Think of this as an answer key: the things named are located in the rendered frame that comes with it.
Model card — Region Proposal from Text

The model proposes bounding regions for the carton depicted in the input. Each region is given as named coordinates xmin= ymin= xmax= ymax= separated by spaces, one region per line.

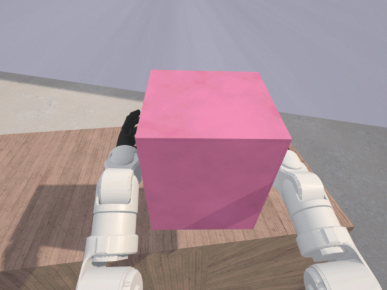
xmin=135 ymin=69 xmax=292 ymax=230

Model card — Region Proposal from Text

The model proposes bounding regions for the pedestal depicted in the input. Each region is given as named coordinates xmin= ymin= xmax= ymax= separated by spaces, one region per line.
xmin=0 ymin=126 xmax=354 ymax=290

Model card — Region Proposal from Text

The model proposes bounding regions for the left robot hand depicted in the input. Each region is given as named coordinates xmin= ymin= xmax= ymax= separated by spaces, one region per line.
xmin=116 ymin=109 xmax=140 ymax=148

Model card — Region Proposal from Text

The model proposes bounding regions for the right robot upper arm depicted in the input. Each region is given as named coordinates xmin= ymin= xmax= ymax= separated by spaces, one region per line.
xmin=304 ymin=259 xmax=380 ymax=290

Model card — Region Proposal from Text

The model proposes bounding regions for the left robot upper arm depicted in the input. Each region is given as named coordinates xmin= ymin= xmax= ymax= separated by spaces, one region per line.
xmin=77 ymin=266 xmax=143 ymax=290

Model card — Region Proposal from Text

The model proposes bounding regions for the robot right forearm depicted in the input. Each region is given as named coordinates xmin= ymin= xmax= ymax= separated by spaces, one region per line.
xmin=272 ymin=150 xmax=382 ymax=290

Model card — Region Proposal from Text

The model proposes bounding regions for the robot left forearm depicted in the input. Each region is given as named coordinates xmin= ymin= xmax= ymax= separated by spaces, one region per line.
xmin=76 ymin=145 xmax=141 ymax=290

